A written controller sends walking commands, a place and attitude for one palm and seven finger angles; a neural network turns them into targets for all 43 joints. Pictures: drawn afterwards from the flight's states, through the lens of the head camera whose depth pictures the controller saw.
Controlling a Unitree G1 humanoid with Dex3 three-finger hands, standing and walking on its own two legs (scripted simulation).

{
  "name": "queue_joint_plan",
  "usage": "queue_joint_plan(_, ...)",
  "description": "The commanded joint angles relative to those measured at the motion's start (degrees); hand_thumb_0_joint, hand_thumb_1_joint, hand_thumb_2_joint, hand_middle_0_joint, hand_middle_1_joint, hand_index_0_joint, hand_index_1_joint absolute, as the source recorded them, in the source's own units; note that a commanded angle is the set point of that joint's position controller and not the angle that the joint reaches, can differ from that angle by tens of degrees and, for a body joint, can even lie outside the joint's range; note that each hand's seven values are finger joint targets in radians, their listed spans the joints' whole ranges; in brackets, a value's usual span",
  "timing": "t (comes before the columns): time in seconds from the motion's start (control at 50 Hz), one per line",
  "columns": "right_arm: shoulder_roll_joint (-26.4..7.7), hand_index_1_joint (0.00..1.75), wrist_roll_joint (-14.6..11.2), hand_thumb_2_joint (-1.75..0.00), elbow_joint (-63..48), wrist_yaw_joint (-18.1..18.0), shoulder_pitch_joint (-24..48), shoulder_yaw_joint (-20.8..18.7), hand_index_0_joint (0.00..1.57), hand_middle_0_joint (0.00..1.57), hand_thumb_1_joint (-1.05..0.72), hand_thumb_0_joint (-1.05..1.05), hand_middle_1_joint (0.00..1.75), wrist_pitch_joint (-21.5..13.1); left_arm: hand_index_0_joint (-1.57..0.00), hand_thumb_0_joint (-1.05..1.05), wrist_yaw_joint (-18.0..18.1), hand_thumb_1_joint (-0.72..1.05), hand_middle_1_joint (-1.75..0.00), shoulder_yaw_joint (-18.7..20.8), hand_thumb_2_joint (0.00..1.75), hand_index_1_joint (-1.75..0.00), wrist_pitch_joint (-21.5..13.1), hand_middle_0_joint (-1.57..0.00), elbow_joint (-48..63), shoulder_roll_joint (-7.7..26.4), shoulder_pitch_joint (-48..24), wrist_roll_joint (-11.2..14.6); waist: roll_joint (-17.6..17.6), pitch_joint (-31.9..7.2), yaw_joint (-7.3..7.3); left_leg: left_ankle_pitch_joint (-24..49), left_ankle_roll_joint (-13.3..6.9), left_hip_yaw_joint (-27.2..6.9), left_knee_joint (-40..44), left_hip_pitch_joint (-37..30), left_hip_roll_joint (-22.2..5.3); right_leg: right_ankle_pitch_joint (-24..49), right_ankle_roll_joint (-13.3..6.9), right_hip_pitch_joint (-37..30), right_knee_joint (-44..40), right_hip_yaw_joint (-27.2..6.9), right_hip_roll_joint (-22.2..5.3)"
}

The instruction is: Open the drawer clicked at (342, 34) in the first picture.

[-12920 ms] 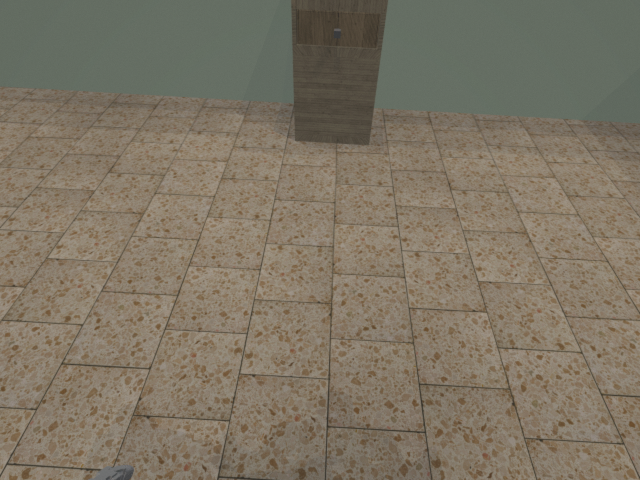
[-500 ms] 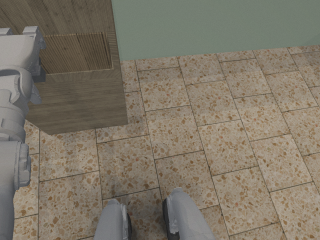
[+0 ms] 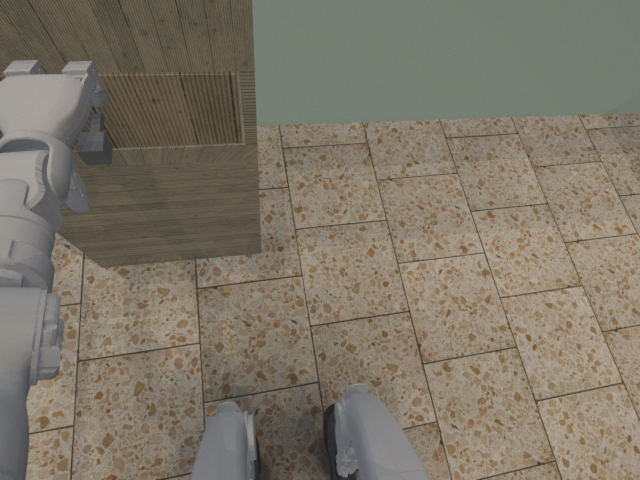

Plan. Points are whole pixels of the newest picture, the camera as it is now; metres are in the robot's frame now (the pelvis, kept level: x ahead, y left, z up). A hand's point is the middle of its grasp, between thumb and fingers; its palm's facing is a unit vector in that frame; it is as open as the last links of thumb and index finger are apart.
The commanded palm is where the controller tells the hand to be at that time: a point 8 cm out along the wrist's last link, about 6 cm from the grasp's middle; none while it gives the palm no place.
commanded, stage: move the hooked fingers above the handle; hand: left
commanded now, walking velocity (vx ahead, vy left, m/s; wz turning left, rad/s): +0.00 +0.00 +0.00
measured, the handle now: (96, 137) +0.58 +0.25 -0.05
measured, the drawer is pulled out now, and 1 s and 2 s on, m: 0.00 0.00 0.00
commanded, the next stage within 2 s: lower the fingers behind the handle in 0.30 s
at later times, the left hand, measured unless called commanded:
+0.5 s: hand (76, 135) +0.54 +0.25 +0.01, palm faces -0.09 -0.03 -1.00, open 13.6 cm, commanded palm +0.54 +0.23 +0.05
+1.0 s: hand (84, 143) +0.54 +0.25 -0.01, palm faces -0.03 +0.00 -1.00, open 13.8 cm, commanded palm +0.54 +0.23 +0.02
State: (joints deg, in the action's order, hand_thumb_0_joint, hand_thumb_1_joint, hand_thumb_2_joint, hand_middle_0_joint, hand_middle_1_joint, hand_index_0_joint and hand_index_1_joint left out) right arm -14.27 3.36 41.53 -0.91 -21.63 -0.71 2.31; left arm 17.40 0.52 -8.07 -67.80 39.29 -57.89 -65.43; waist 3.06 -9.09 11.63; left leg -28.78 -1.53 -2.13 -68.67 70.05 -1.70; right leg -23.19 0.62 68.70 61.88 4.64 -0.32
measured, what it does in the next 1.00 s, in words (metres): stands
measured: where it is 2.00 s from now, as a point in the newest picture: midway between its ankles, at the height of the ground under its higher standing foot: (295, 479)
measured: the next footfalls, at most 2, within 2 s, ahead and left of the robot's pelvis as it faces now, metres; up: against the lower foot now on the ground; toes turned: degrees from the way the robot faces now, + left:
none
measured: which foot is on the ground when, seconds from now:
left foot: down 0.00-1.00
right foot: down 0.00-1.00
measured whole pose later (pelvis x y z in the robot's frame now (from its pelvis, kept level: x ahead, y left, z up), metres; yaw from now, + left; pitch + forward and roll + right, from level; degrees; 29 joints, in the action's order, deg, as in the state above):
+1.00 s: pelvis -0.01 -0.01 -0.02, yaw +0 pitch +31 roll -4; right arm -15.0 3.0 40.3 -0.3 -18.9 0.7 3.3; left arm 21.6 0.4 -5.3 -72.0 38.4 -61.8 -66.1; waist 3.2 -9.3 11.9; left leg -29.3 -1.4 -1.7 -73.0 74.6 -1.7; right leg -24.1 0.2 74.0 67.3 4.1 -0.3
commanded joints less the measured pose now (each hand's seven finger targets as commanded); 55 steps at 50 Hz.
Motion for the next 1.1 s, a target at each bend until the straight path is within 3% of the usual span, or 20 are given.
queue_joint_plan(0.0,-11.38,0.3,-0.08,-0.9,-0.5,-0.27,-12.26,-4.31,0.2,0.2,-0.9,0.0,0.3,0.31,-0.3,0.0,3.81,-0.5,-1.2,1.72,0.3,-1.2,0.23,-0.3,12.6,9.8,-28.97,0.74,13.06,-30.63,2.47,26.34,0.8,-3.68,8.77,-33.33,0.4,10.52,-2.88,-8.22,-6.55,0.25,3.46)
queue_joint_plan(0.02,-11.63,0.3,-0.08,-0.9,-0.45,-0.26,-12.11,-4.14,0.2,0.2,-0.9,0.0,0.3,0.45,-0.3,0.0,3.94,-0.5,-1.2,2.58,0.3,-1.2,0.68,-0.3,12.29,11.37,-29.02,0.44,12.58,-30.2,2.18,24.71,0.7,-3.64,9.1,-32.47,0.49,9.74,-2.89,-8.54,-6.63,0.21,3.49)
queue_joint_plan(0.1,-11.6,0.3,-0.08,-0.9,-0.58,-0.4,-11.78,-3.94,0.2,0.2,-0.9,0.0,0.3,0.54,-0.3,0.0,4.33,-0.5,-1.2,2.16,0.3,-1.2,1.72,-0.3,12.21,11.43,-30.34,0.02,11.69,-30.62,2.72,23.91,0.21,-3.33,9.58,-32.12,0.73,10.03,-2.87,-9.95,-7.18,0.04,3.47)
queue_joint_plan(0.16,-11.49,0.3,0.0,-0.9,-0.72,-0.31,-11.61,-4.04,0.2,0.2,-0.9,0.0,0.3,0.68,-0.3,0.0,4.07,-0.5,-1.2,2.64,0.3,-1.2,1.72,-0.3,12.68,11.22,-28.9,0.45,11.6,-31.81,2.08,26.81,0.32,-3.17,9.71,-33.71,0.72,11.54,-2.89,-11.49,-7.43,-0.06,3.61)
queue_joint_plan(0.24,-11.3,0.3,-0.07,-0.9,-1.05,-0.42,-11.25,-3.75,0.2,0.2,-0.9,0.0,0.3,0.82,-0.3,0.0,3.31,-0.5,-1.2,2.91,0.3,-1.2,0.96,-0.3,12.96,11.61,-27.29,1.05,11.09,-30.49,1.54,25.45,-0.23,-2.37,10.3,-31.92,0.99,11.87,-2.83,-13.78,-8.01,-0.31,3.55)
queue_joint_plan(0.3,-11.12,0.3,-0.05,-0.9,-0.8,-0.55,-11.15,-4.0,0.2,0.2,-0.9,0.0,0.3,0.78,-0.3,0.0,3.29,-0.5,-1.2,2.14,0.3,-1.2,0.13,-0.3,12.83,10.07,-26.91,0.74,10.57,-28.93,2.05,26.37,0.05,-2.67,10.17,-32.56,0.65,11.93,-2.8,-12.29,-8.04,-0.22,3.53)
queue_joint_plan(0.34,-11.34,0.3,0.1,-0.9,-0.83,-0.49,-11.16,-4.02,0.2,0.2,-0.9,0.0,0.3,0.94,-0.3,0.0,3.56,-0.5,-1.2,3.44,0.3,-1.2,-0.26,-0.3,12.82,11.35,-25.73,0.72,9.88,-29.49,1.49,26.59,-0.07,-2.42,10.01,-32.14,0.69,12.36,-2.78,-13.18,-7.95,-0.44,3.56)
queue_joint_plan(0.38,-11.1,0.3,0.12,-0.9,-0.93,-0.4,-11.24,-4.16,0.2,0.2,-0.9,0.0,0.3,0.94,-0.3,0.0,3.75,-0.5,-1.2,3.06,0.3,-1.2,-0.89,-0.3,13.91,10.18,-25.26,1.02,10.46,-30.74,1.15,28.57,0.03,-2.46,9.92,-32.89,0.65,13.49,-2.78,-13.76,-7.7,-0.49,3.58)
queue_joint_plan(0.4,-11.15,0.3,0.12,-0.9,-0.81,-0.21,-11.03,-4.15,0.2,0.2,-0.9,0.0,0.3,1.09,-0.3,0.0,3.88,-0.5,-1.2,3.25,0.3,-1.2,-0.58,-0.3,11.51,9.98,-22.74,0.78,9.68,-29.39,0.6,27.84,0.11,-2.4,9.88,-31.93,0.73,12.77,-2.87,-13.28,-7.59,-0.32,3.61)
queue_joint_plan(0.46,-11.32,0.3,0.09,-0.9,-0.58,-0.05,-10.73,-3.87,0.2,0.2,-0.9,0.0,0.3,1.36,-0.3,0.0,4.4,-0.5,-1.2,3.15,0.3,-1.2,-0.08,-0.3,7.86,9.52,-21.54,0.78,6.54,-25.41,1.32,24.29,-0.59,-1.59,9.59,-27.17,0.93,12.1,-2.73,-13.09,-7.5,-0.57,3.53)
queue_joint_plan(0.52,-11.59,0.3,0.2,-0.9,-1.03,0.04,-10.65,-3.76,0.2,0.2,-0.9,0.0,0.3,1.58,-0.3,0.0,5.19,-0.5,-1.2,4.29,0.3,-1.2,0.2,-0.3,8.93,12.01,-22.04,-0.07,8.17,-27.9,0.48,24.17,-0.72,-1.0,8.9,-26.05,1.27,12.99,-2.84,-14.15,-6.47,-0.89,3.38)
queue_joint_plan(0.56,-11.56,0.3,0.23,-0.9,-0.99,0.21,-10.45,-3.89,0.2,0.2,-0.9,0.0,0.3,1.83,-0.3,0.0,5.58,-0.5,-1.2,3.81,0.3,-1.2,0.73,-0.3,7.86,11.01,-21.16,-0.5,7.86,-28.01,0.51,25.04,-0.5,-1.19,8.36,-26.21,1.23,13.1,-2.91,-13.1,-5.89,-0.8,3.44)
queue_joint_plan(0.58,-11.46,0.3,0.15,-0.9,-0.97,0.16,-10.47,-4.0,0.2,0.2,-0.9,0.0,0.3,1.76,-0.3,0.0,5.81,-0.5,-1.2,1.98,0.3,-1.2,1.04,-0.3,7.14,8.79,-22.0,-0.61,7.16,-26.64,1.68,24.04,-0.49,-1.44,8.31,-25.85,1.0,12.24,-2.74,-11.69,-6.01,-0.65,3.41)
queue_joint_plan(0.62,-11.65,0.3,0.16,-0.9,-0.9,0.33,-10.46,-4.1,0.2,0.2,-0.9,0.0,0.3,1.76,-0.3,0.0,6.18,-0.5,-1.2,1.85,0.3,-1.2,1.51,-0.3,6.95,8.67,-22.58,-0.88,8.05,-26.79,1.48,22.68,-0.31,-1.66,8.13,-25.63,0.98,10.78,-2.8,-10.38,-5.54,-0.49,3.35)
queue_joint_plan(0.7,-11.97,0.3,0.14,-0.9,-1.38,0.11,-10.28,-3.72,0.2,0.2,-0.9,0.0,0.3,1.76,-0.3,0.0,5.68,-0.5,-1.2,3.42,0.3,-1.2,2.09,-0.3,7.13,11.65,-23.87,-0.48,7.02,-29.36,1.54,20.93,-0.83,-1.37,7.06,-23.28,1.23,10.81,-2.67,-11.93,-4.54,-0.91,3.25)
queue_joint_plan(0.88,-12.07,0.3,-0.38,-0.9,-1.85,-0.34,-9.86,-2.86,0.2,0.2,-0.9,0.0,0.3,1.03,-0.3,0.0,4.4,-0.5,-1.2,1.05,0.3,-1.2,3.74,-0.3,3.07,11.23,-26.56,-1.35,7.27,-25.49,3.45,13.76,-1.45,-0.76,4.98,-16.56,1.48,6.41,-2.55,-7.75,-2.91,-1.01,2.95)
queue_joint_plan(0.94,-12.23,0.3,-0.64,-0.9,-2.46,-0.44,-9.54,-2.47,0.2,0.2,-0.9,0.0,0.3,0.92,-0.3,0.0,3.65,-0.5,-1.2,1.5,0.3,-1.2,4.47,-0.3,1.2,12.43,-24.74,-1.4,5.44,-25.15,3.13,11.18,-1.72,-0.31,4.31,-13.41,1.69,5.07,-2.53,-8.32,-2.47,-1.17,2.95)
queue_joint_plan(0.98,-12.13,0.3,-0.87,-0.9,-2.64,-0.58,-9.65,-2.3,0.2,0.2,-0.9,0.0,0.3,0.66,-0.3,0.0,2.9,-0.5,-1.2,-0.26,0.3,-1.2,4.66,-0.3,0.26,10.94,-26.61,-1.5,5.51,-23.48,4.43,8.97,-1.81,-0.55,3.91,-11.96,1.62,3.43,-2.48,-6.08,-1.97,-1.01,2.9)
queue_joint_plan(1.04,-12.57,0.3,-1.05,-0.9,-3.23,-0.7,-9.27,-1.65,0.2,0.2,-0.9,0.0,0.3,0.49,-0.3,0.0,1.92,-0.5,-1.2,1.85,0.3,-1.2,4.94,-0.3,-0.2,15.31,-26.37,-1.6,6.03,-24.51,3.33,6.56,-2.05,0.08,2.77,-8.26,1.88,1.99,-2.58,-7.19,-0.82,-1.5,2.85)
queue_joint_plan(1.08,-12.5,0.3,-1.33,-0.9,-3.63,-0.94,-9.24,-1.46,0.2,0.2,-0.9,0.0,0.3,0.41,-0.3,0.0,0.97,-0.5,-1.2,0.95,0.3,-1.2,5.03,-0.3,-1.0,14.77,-26.63,-1.74,5.24,-23.66,3.89,5.07,-2.13,-0.02,2.25,-6.59,1.91,0.89,-2.51,-6.01,-0.17,-1.4,2.74)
